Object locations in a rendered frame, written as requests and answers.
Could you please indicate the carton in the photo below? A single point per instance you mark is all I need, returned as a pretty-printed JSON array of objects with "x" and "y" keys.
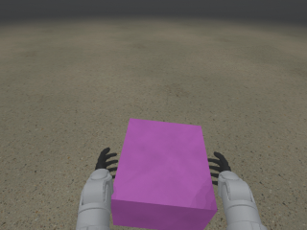
[{"x": 163, "y": 180}]

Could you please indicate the right robot forearm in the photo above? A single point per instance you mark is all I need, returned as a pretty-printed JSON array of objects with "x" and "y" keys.
[{"x": 240, "y": 209}]

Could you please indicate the right robot hand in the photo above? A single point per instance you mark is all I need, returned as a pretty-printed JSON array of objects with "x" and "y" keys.
[{"x": 222, "y": 163}]

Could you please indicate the left robot forearm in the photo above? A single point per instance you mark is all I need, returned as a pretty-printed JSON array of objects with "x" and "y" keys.
[{"x": 95, "y": 202}]

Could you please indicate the left robot hand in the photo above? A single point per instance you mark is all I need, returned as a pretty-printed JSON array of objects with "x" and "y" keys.
[{"x": 102, "y": 164}]

